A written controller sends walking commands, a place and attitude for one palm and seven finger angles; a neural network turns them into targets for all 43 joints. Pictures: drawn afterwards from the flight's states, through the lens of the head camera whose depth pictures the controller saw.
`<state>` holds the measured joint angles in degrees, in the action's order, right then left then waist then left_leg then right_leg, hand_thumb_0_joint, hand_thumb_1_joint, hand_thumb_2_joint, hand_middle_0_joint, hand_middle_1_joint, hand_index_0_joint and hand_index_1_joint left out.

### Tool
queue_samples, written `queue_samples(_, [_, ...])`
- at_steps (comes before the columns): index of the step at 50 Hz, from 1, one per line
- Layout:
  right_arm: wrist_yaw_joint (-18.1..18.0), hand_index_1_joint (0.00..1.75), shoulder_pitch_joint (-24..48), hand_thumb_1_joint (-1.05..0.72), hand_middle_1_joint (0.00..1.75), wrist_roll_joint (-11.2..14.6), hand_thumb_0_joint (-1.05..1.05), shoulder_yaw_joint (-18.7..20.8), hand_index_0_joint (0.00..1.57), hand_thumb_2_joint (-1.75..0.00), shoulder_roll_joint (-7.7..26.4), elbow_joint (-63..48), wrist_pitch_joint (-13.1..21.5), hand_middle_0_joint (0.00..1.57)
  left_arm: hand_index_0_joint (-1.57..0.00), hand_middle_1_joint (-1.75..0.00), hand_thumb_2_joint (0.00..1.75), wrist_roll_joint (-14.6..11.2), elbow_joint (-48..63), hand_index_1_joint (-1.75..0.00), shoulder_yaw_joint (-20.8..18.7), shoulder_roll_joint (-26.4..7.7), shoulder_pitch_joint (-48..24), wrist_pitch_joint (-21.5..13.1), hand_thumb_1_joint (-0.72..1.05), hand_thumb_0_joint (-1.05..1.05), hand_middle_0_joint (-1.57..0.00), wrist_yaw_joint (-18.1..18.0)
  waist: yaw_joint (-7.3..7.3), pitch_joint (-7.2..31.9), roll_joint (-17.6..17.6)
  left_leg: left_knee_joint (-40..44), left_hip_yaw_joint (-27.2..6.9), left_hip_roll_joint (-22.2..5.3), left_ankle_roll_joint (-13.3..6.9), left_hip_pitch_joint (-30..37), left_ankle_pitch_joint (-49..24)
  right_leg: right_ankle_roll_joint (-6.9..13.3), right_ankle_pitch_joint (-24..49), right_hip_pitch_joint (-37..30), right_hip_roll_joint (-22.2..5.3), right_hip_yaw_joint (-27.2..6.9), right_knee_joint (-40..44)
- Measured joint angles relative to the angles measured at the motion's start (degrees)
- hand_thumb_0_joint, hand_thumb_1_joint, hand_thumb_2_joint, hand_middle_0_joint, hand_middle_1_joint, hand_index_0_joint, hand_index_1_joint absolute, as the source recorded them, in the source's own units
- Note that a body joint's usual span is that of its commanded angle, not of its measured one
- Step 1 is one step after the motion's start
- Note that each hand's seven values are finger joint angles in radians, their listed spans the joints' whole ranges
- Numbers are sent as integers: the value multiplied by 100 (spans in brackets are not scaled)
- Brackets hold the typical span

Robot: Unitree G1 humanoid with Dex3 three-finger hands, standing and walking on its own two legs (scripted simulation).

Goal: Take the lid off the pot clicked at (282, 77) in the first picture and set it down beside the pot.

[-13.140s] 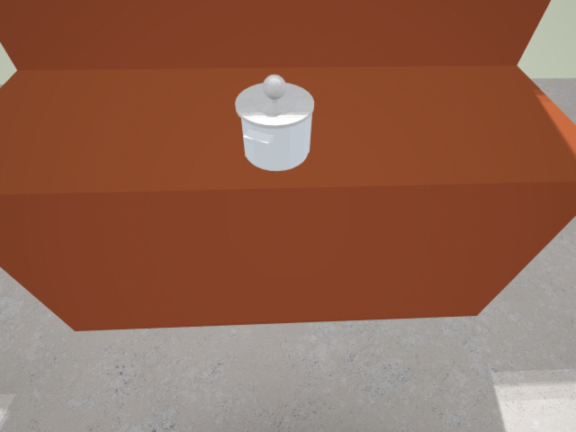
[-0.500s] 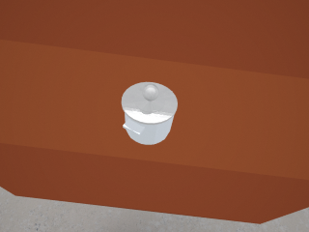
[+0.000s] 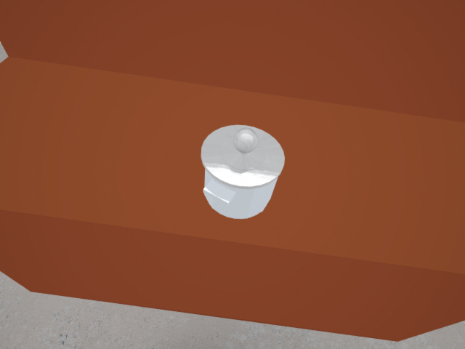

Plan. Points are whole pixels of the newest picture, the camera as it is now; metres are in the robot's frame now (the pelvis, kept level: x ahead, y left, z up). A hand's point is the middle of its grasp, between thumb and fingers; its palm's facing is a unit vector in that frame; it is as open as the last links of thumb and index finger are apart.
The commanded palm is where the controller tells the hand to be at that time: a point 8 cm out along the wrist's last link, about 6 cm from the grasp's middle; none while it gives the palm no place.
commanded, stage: come to a stop and stand still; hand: left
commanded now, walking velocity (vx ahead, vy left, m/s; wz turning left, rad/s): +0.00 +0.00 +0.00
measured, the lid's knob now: (245, 140) +0.44 +0.02 +0.12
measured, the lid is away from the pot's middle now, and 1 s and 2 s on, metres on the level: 0.00 0.00 0.00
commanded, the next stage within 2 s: look again from close up in 0.10 s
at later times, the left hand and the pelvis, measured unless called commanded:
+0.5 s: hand out of the picture -0.03 +0.18 -0.18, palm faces +0.02 -0.97 -0.24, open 7.3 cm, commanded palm none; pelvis +0.00 +0.00 -0.01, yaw +0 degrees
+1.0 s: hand out of the picture +0.03 +0.14 -0.18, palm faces -0.01 -0.99 -0.17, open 7.3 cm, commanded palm none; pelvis +0.02 -0.03 +0.00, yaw -1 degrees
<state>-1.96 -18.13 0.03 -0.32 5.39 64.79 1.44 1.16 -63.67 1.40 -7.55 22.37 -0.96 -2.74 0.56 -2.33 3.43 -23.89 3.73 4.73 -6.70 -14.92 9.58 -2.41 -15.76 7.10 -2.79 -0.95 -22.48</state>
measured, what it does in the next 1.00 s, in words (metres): stands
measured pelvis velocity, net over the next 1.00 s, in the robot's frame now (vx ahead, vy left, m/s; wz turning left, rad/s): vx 0.02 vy -0.03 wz -0.02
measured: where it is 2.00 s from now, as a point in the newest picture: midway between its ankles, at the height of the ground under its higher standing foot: outside the picture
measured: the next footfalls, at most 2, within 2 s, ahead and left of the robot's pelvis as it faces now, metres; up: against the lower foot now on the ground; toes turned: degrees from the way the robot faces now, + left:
none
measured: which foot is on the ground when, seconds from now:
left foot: down 0.00-1.00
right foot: down 0.00-1.00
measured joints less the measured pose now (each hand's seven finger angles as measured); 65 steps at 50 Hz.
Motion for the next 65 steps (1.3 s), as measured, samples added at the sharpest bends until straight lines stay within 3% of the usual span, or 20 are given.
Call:
queue_samples(10, [2,30,-30,-93,30,1,2,1,20,-90,-32,26,2,20,-20,-30,90,-1,-25,-30,7,33,44,-12,91,0,-20,-8,-3,27,-6,17,13,31,-34,-10,-17,-15,4,19,-33,-7,-5])
queue_samples(13, [75,30,-32,-93,30,-41,2,-28,20,-90,87,-214,-117,20,-20,-30,90,42,-3,-30,49,60,-19,33,91,0,-20,-33,-42,-3,-129,-238,5,13,20,-189,87,213,-333,239,-6,13,-394])
queue_samples(17, [95,30,3,-93,30,-67,2,53,20,-90,287,-453,-234,20,-20,-30,90,42,115,-30,-9,6,9,57,91,0,-20,9,-47,156,-315,-453,53,98,-82,-329,194,461,-536,478,34,20,-832])
queue_samples(22, [83,30,174,-93,30,-77,2,95,20,-90,507,-548,-223,20,-20,-30,90,37,213,-30,-57,-94,3,17,91,0,-20,-32,-10,283,-524,-560,34,71,-32,-267,296,252,-450,358,76,-17,-791])
queue_samples(31, [115,30,439,-92,30,-62,1,19,20,-90,487,-717,-49,20,-20,-30,90,21,427,-30,-65,-254,-158,27,91,0,-20,-29,-5,277,-386,-462,80,-45,69,-133,321,111,-380,234,177,-91,-628])
queue_samples(48, [47,30,393,-92,30,-32,1,-17,20,-90,346,-382,-11,20,-20,-30,90,-18,506,-30,-20,-203,-427,19,92,1,-20,-14,-37,79,-99,-425,12,-204,242,27,428,235,-360,-20,342,-53,-364])
queue_samples(65, [6,30,332,-93,30,-13,1,-41,20,-90,258,-67,10,20,-20,-30,90,-52,297,-30,-10,-209,-360,12,91,0,-20,-16,-28,-42,-64,-260,-19,-205,262,159,383,247,-282,-191,348,-31,-123])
